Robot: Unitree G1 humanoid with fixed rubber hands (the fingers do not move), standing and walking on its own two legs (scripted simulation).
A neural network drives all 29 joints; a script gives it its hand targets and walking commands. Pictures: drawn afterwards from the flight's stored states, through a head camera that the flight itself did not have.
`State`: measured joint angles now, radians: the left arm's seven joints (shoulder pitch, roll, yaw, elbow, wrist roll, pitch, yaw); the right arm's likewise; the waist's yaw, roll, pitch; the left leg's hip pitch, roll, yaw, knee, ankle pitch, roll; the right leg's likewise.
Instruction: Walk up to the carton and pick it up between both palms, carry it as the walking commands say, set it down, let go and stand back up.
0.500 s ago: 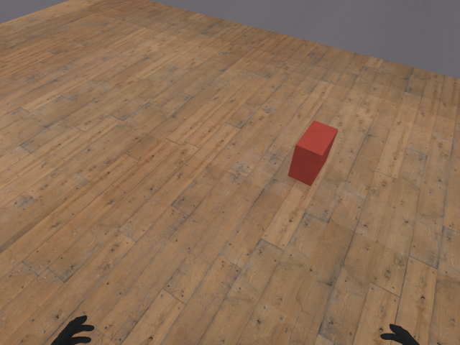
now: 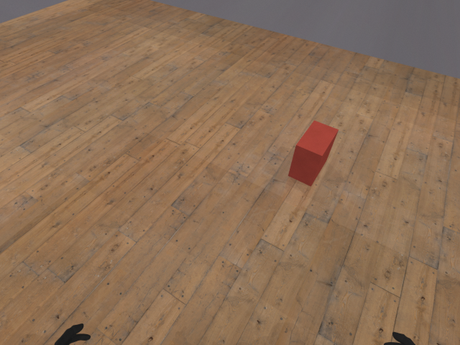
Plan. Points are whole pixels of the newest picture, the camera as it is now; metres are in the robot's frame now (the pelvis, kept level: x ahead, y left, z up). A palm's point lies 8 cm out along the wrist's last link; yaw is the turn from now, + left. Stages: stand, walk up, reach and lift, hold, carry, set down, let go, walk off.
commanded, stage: stand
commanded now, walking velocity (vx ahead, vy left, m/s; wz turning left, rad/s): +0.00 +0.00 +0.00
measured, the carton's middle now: (312, 153) +1.19 -0.44 -0.66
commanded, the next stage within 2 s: walk up in 0.36 s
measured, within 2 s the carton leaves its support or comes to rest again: neither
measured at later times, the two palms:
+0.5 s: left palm out of the picture +0.11 +0.31 -0.10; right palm out of the picture +0.11 -0.31 -0.10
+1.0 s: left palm (122, 273) +0.26 +0.23 -0.08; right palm out of the picture +0.13 -0.44 -0.10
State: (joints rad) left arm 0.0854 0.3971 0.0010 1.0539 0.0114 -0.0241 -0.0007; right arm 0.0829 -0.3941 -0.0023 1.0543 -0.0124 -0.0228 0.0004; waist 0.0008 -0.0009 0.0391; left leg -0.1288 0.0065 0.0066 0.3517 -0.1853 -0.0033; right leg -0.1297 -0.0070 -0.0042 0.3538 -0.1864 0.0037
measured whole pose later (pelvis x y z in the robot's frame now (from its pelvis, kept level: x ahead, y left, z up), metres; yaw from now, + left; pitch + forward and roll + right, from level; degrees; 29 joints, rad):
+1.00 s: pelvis +0.11 -0.09 -0.02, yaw -13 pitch -2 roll +0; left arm 0.30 0.47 0.09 0.76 0.01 -0.07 -0.07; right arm 0.27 -0.50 -0.07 0.79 -0.02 -0.06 0.05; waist 0.02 0.05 0.03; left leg -0.43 0.11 0.01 1.00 -0.39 0.01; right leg -0.30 0.00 -0.04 0.59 -0.27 -0.04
